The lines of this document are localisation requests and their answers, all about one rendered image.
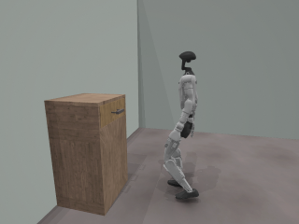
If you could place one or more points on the drawer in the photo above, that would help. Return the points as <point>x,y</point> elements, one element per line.
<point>105,111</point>

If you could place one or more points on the right robot foot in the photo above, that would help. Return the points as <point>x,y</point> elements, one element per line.
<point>173,183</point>

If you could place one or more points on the left robot forearm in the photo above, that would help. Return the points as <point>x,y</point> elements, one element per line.
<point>186,111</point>

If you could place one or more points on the handle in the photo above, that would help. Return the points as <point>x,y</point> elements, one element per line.
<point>118,111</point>

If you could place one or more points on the left robot hand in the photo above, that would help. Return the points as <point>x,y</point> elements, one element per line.
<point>173,136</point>

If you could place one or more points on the robot head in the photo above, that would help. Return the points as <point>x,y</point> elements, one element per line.
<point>187,56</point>

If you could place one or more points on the right robot hand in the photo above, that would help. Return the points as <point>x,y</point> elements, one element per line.
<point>192,131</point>

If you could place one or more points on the robot left upper arm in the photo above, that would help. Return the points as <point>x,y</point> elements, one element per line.
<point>188,88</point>

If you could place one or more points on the cabinet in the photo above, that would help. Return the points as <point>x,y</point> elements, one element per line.
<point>89,163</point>

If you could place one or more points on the right robot forearm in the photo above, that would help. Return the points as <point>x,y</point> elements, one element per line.
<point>193,111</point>

